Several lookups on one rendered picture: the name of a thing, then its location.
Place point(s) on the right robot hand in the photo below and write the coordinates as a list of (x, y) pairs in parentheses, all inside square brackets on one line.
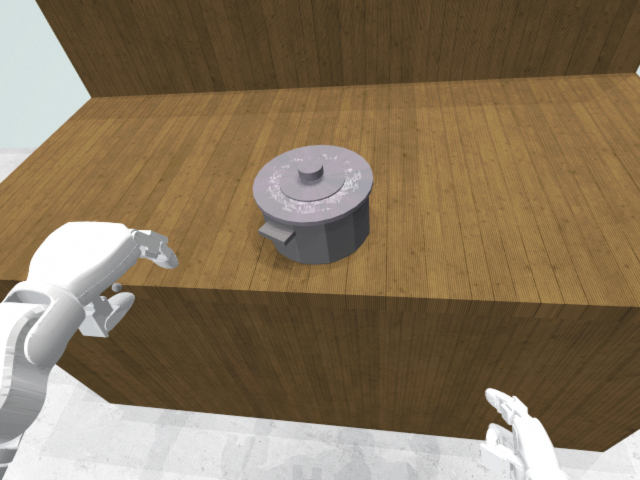
[(511, 454)]

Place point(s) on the left robot hand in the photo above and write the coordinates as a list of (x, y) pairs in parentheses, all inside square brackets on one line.
[(85, 258)]

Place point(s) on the table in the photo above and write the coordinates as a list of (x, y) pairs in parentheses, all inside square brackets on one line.
[(504, 217)]

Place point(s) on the knob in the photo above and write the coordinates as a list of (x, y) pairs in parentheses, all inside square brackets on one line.
[(310, 169)]

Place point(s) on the pot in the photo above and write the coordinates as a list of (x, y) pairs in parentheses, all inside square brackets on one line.
[(319, 244)]

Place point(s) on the lid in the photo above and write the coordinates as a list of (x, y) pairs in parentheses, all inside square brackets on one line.
[(345, 185)]

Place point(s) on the left robot forearm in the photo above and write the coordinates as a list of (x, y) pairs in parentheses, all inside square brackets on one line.
[(37, 320)]

